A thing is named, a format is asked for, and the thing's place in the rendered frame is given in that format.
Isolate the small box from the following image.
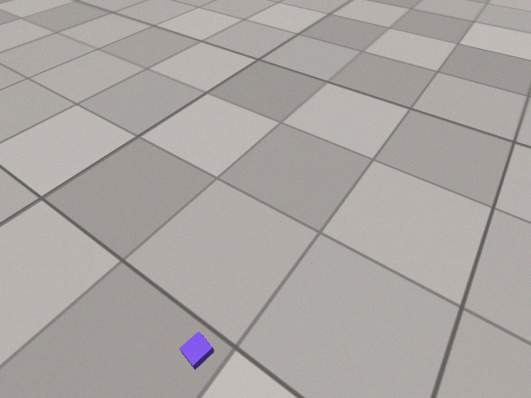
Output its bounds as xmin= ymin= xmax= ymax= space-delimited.
xmin=179 ymin=331 xmax=214 ymax=370

